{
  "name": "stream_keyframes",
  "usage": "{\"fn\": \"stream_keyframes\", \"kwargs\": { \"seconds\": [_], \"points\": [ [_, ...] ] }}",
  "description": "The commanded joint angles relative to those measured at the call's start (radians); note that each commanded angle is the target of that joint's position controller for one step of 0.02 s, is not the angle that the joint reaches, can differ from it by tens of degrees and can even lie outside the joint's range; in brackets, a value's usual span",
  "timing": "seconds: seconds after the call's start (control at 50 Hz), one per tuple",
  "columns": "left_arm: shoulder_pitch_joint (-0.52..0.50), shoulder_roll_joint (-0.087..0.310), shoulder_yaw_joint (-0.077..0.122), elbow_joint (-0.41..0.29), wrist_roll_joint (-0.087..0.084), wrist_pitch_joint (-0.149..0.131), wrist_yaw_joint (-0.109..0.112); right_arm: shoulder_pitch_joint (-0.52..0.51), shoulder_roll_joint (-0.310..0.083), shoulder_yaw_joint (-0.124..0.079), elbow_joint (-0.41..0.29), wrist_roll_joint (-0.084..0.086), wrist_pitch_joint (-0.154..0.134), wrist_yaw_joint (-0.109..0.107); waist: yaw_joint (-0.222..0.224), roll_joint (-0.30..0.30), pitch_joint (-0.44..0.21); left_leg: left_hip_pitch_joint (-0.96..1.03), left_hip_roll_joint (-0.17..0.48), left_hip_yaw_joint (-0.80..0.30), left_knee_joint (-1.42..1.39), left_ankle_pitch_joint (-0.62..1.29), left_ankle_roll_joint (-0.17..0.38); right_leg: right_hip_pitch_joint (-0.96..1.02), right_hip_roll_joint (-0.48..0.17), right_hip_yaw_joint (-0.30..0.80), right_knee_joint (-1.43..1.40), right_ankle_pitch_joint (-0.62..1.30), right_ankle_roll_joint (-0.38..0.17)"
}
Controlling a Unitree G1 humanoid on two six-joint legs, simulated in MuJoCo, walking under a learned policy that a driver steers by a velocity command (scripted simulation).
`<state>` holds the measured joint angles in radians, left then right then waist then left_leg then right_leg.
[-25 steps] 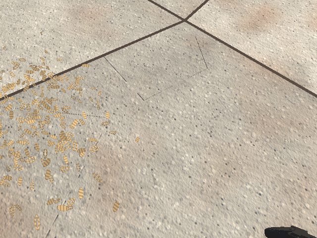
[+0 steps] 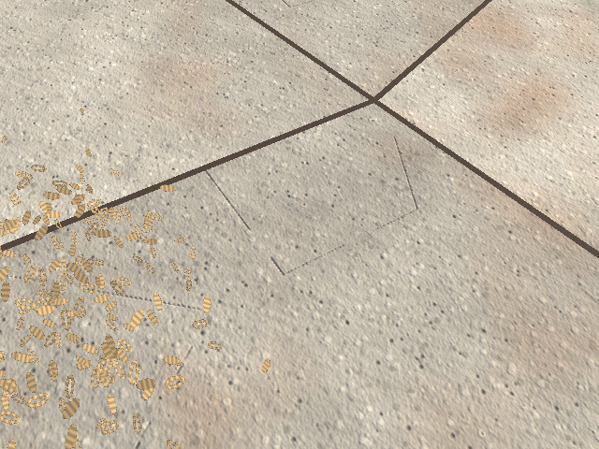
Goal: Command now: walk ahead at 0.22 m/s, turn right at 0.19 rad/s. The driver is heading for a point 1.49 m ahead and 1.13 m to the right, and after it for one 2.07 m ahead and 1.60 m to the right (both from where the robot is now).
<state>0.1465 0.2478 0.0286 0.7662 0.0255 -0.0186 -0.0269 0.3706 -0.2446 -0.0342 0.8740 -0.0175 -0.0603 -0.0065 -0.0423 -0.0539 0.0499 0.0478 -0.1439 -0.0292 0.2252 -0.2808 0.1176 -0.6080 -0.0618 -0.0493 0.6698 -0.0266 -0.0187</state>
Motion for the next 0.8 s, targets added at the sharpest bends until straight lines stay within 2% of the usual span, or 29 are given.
{"fn": "stream_keyframes", "kwargs": {
  "seconds": [0.02, 0.04, 0.06, 0.08, 0.1, 0.12, 0.14, 0.16, 0.18, 0.2, 0.24, 0.3, 0.38, 0.42, 0.48, 0.52, 0.56, 0.58, 0.6, 0.62, 0.64, 0.66, 0.68, 0.7, 0.72, 0.74, 0.8],
  "points": [
    [0.020, 0.083, 0.016, -0.042, 0.003, -0.022, 0.004, 0.016, -0.138, -0.024, -0.023, -0.009, -0.007, -0.023, 0.025, 0.135, -0.035, -0.004, 0.289, -0.003, 0.141, 1.051, -0.008, 0.151, 0.084, -0.025, -0.058, -0.061, -0.048],
    [0.096, 0.108, 0.025, -0.019, 0.006, -0.028, 0.008, -0.003, -0.155, -0.030, -0.025, -0.008, -0.004, -0.031, 0.056, 0.139, -0.060, 0.019, 0.293, -0.004, 0.233, 1.124, -0.017, 0.206, 0.112, -0.028, -0.087, -0.102, -0.066],
    [0.193, 0.124, 0.033, 0.010, 0.008, -0.037, 0.012, -0.028, -0.173, -0.036, -0.028, -0.004, 0.000, -0.035, 0.105, 0.127, -0.093, 0.024, 0.282, 0.007, 0.379, 1.100, -0.026, 0.290, 0.123, -0.023, -0.175, -0.064, -0.085],
    [0.292, 0.146, 0.041, 0.036, 0.013, -0.051, 0.018, -0.064, -0.184, -0.038, -0.046, 0.006, -0.002, -0.037, 0.162, 0.091, -0.146, -0.066, 0.233, 0.039, 0.590, 0.901, -0.042, 0.450, 0.067, 0.040, -0.258, 0.181, -0.117],
    [0.330, 0.256, 0.068, 0.028, 0.013, -0.052, 0.023, -0.016, -0.134, -0.027, -0.094, 0.013, -0.010, -0.037, 0.128, -0.091, -0.242, -0.311, 0.089, 0.112, 0.949, 0.231, -0.081, 0.687, -0.196, 0.332, -0.147, 0.820, -0.228],
    [0.302, 0.263, 0.074, 0.022, -0.025, -0.037, 0.019, 0.087, -0.090, -0.022, -0.088, 0.018, 0.001, -0.029, 0.057, -0.188, -0.385, -0.522, -0.022, 0.021, 1.156, -0.313, -0.108, 0.834, -0.345, 0.614, -0.192, 1.113, -0.404],
    [0.234, 0.219, 0.072, -0.004, -0.054, -0.026, 0.013, 0.062, -0.121, -0.019, -0.068, -0.017, 0.016, -0.025, 0.055, -0.026, -0.338, -0.547, 0.065, -0.058, 1.190, -0.242, -0.110, 0.736, -0.307, 0.545, -0.231, 0.890, -0.393],
    [0.159, 0.163, 0.059, -0.024, -0.048, -0.015, 0.016, -0.014, -0.131, -0.022, -0.080, -0.021, 0.023, -0.020, 0.054, 0.028, -0.207, -0.583, 0.093, -0.052, 1.163, -0.199, -0.117, 0.603, -0.249, 0.468, -0.278, 0.666, -0.364],
    [0.117, 0.121, 0.046, -0.028, -0.036, -0.001, 0.020, -0.057, -0.127, -0.022, -0.092, -0.022, 0.031, -0.018, 0.033, 0.075, -0.116, -0.591, 0.126, -0.046, 1.092, -0.175, -0.124, 0.486, -0.194, 0.412, -0.327, 0.506, -0.319],
    [0.112, 0.113, 0.044, -0.026, -0.034, 0.006, 0.025, -0.078, -0.122, -0.021, -0.108, -0.024, 0.048, -0.016, 0.023, 0.063, -0.079, -0.569, 0.146, -0.043, 1.021, -0.158, -0.134, 0.409, -0.150, 0.374, -0.357, 0.419, -0.288],
    [0.121, 0.140, 0.052, -0.019, -0.020, 0.014, 0.023, -0.053, -0.098, -0.014, -0.108, -0.024, 0.079, -0.014, 0.011, 0.024, -0.099, -0.502, 0.132, -0.017, 0.960, -0.123, -0.149, 0.334, -0.098, 0.335, -0.376, 0.339, -0.258],
    [0.123, 0.177, 0.068, -0.026, -0.014, 0.020, 0.021, -0.077, -0.092, -0.012, -0.122, -0.017, 0.092, -0.019, 0.019, -0.005, -0.124, -0.515, 0.135, -0.013, 0.857, -0.095, -0.163, 0.323, -0.067, 0.343, -0.384, 0.186, -0.234],
    [0.138, 0.188, 0.080, -0.038, -0.012, 0.041, 0.027, -0.169, -0.105, -0.015, -0.150, -0.012, 0.102, -0.026, 0.062, -0.050, -0.113, -0.567, 0.142, -0.032, 0.739, -0.063, -0.176, 0.352, -0.048, 0.432, -0.415, -0.167, -0.197],
    [0.143, 0.191, 0.085, -0.041, -0.009, 0.050, 0.029, -0.202, -0.106, -0.015, -0.162, -0.007, 0.100, -0.029, 0.078, -0.061, -0.099, -0.573, 0.138, -0.042, 0.681, -0.067, -0.176, 0.367, -0.047, 0.478, -0.420, -0.261, -0.189],
    [0.143, 0.195, 0.091, -0.046, -0.002, 0.058, 0.028, -0.219, -0.105, -0.011, -0.172, 0.003, 0.088, -0.034, 0.088, -0.073, -0.095, -0.537, 0.117, -0.049, 0.595, -0.097, -0.163, 0.386, -0.046, 0.526, -0.398, -0.238, -0.185],
    [0.142, 0.198, 0.096, -0.049, 0.000, 0.062, 0.023, -0.205, -0.112, -0.009, -0.179, 0.004, 0.072, -0.030, 0.085, -0.083, -0.122, -0.465, 0.094, -0.041, 0.522, -0.146, -0.148, 0.379, -0.035, 0.571, -0.408, -0.399, -0.192],
    [0.103, 0.194, 0.098, -0.059, 0.003, 0.069, 0.015, -0.155, -0.111, -0.006, -0.175, 0.010, 0.055, -0.029, 0.046, -0.095, -0.103, -0.327, 0.065, -0.030, 0.378, -0.187, -0.117, 0.291, -0.013, 0.606, -0.414, -0.532, -0.179],
    [0.066, 0.187, 0.098, -0.066, -0.003, 0.072, 0.014, -0.091, -0.103, -0.005, -0.158, 0.012, 0.046, -0.034, -0.004, -0.079, -0.081, -0.196, 0.061, -0.024, 0.227, -0.130, -0.094, 0.199, 0.024, 0.592, -0.398, -0.594, -0.145],
    [0.046, 0.162, 0.093, -0.078, -0.012, 0.069, 0.019, -0.035, -0.134, -0.013, -0.143, 0.006, 0.036, -0.045, -0.038, -0.024, -0.051, -0.066, 0.114, -0.068, 0.074, -0.127, -0.069, 0.077, 0.090, 0.537, -0.338, -0.660, -0.082],
    [0.113, 0.076, 0.074, -0.078, -0.022, 0.060, 0.024, -0.011, -0.226, -0.031, -0.148, -0.001, 0.032, -0.058, -0.009, 0.198, -0.084, 0.028, 0.374, -0.330, -0.049, -0.365, -0.032, -0.018, 0.186, 0.353, -0.014, -0.671, -0.029],
    [0.047, 0.105, 0.076, -0.109, -0.009, 0.045, 0.024, -0.073, -0.316, -0.055, -0.164, -0.028, 0.033, -0.055, -0.013, 0.285, 0.002, -0.074, 0.538, -0.634, -0.156, -0.491, 0.050, -0.184, 0.264, 0.205, 0.159, -0.505, -0.010],
    [0.019, 0.181, 0.090, -0.103, 0.017, 0.035, 0.017, -0.114, -0.249, -0.045, -0.158, -0.027, 0.031, -0.051, 0.029, 0.125, 0.056, -0.141, 0.501, -0.533, -0.122, -0.437, 0.052, -0.160, 0.152, 0.241, 0.243, -0.375, -0.008],
    [0.059, 0.174, 0.092, -0.083, 0.014, 0.031, 0.001, -0.142, -0.198, -0.031, -0.163, -0.014, 0.024, -0.044, 0.057, 0.133, 0.036, -0.151, 0.444, -0.441, -0.109, -0.359, 0.032, -0.121, 0.149, 0.222, 0.278, -0.314, -0.001],
    [0.101, 0.163, 0.089, -0.062, 0.012, 0.032, -0.009, -0.160, -0.174, -0.025, -0.169, -0.009, 0.017, -0.037, 0.070, 0.151, 0.022, -0.132, 0.396, -0.347, -0.108, -0.268, 0.014, -0.107, 0.142, 0.201, 0.332, -0.273, 0.013],
    [0.112, 0.154, 0.088, -0.051, 0.017, 0.034, -0.019, -0.152, -0.165, -0.022, -0.167, -0.002, 0.010, -0.036, 0.064, 0.180, 0.021, -0.124, 0.366, -0.274, -0.111, -0.210, 0.011, -0.115, 0.131, 0.172, 0.388, -0.246, 0.021],
    [0.107, 0.147, 0.084, -0.051, 0.017, 0.036, -0.027, -0.130, -0.156, -0.021, -0.163, -0.003, 0.003, -0.031, 0.053, 0.188, 0.016, -0.113, 0.351, -0.224, -0.110, -0.160, 0.009, -0.125, 0.113, 0.156, 0.423, -0.226, 0.026],
    [0.021, 0.127, 0.072, -0.080, 0.014, 0.038, -0.040, -0.021, -0.157, -0.029, -0.124, -0.007, -0.013, -0.014, 0.004, 0.163, 0.033, -0.036, 0.356, -0.145, -0.100, -0.017, 0.014, -0.210, 0.080, 0.142, 0.442, -0.178, 0.038]
  ]
}}
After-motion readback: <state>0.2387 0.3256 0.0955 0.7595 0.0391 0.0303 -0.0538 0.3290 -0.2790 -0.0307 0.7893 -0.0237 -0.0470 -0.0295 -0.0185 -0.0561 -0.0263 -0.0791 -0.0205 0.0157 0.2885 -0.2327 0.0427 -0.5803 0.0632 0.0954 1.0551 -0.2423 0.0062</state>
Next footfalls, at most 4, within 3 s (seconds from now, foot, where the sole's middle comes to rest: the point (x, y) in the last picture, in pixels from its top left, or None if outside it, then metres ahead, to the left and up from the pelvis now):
0.08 right None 0.20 -0.08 -0.77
0.60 left None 0.20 0.10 -0.77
1.12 right None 0.35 -0.23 -0.77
1.64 left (441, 348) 0.69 -0.37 -0.77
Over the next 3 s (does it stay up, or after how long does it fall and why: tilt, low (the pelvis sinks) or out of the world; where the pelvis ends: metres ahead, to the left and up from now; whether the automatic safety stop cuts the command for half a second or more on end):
stays up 0.97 -0.86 0.01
